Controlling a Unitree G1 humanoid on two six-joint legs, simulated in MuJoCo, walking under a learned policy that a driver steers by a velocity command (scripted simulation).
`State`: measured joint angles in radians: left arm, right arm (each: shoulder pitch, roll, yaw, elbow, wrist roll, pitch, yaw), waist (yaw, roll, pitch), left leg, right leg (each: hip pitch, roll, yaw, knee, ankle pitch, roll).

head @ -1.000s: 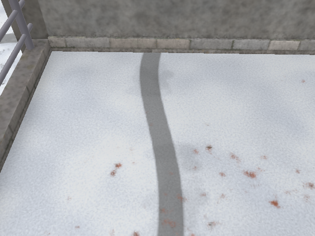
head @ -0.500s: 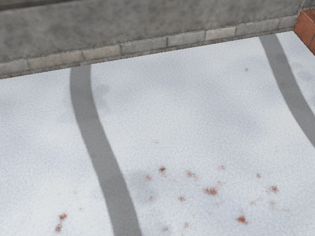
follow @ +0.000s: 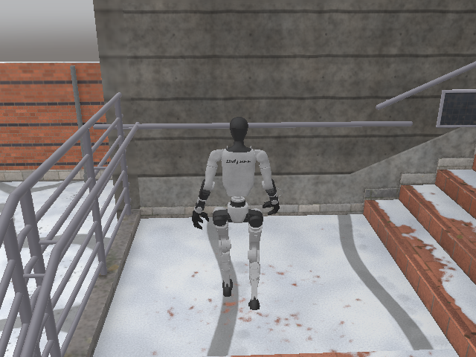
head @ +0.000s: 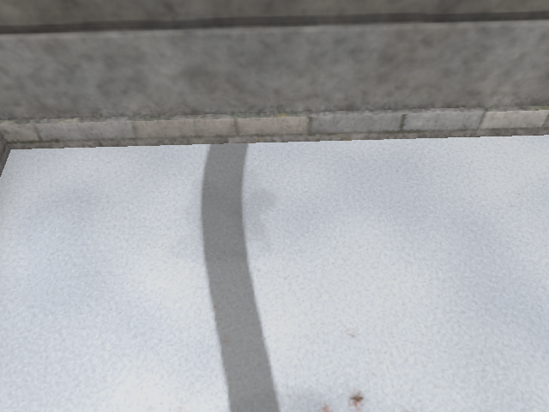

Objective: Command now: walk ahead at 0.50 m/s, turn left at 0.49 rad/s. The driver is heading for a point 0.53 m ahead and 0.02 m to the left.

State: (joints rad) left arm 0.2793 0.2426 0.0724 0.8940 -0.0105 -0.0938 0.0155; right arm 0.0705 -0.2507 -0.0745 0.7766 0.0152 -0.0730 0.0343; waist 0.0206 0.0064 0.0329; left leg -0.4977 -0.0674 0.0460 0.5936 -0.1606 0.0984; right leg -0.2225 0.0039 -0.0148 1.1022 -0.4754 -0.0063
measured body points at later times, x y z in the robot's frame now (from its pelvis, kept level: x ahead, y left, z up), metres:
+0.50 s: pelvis +0.28 -0.02 +0.01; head +0.31 -0.02 +0.46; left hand +0.40 +0.27 -0.07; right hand +0.45 -0.27 -0.11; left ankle +0.14 +0.07 -0.62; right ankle +0.37 -0.11 -0.72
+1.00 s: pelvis +0.37 +0.03 +0.01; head +0.38 +0.04 +0.46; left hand +0.39 +0.30 -0.12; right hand +0.62 -0.12 -0.08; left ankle +0.37 +0.15 -0.72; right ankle +0.37 -0.11 -0.72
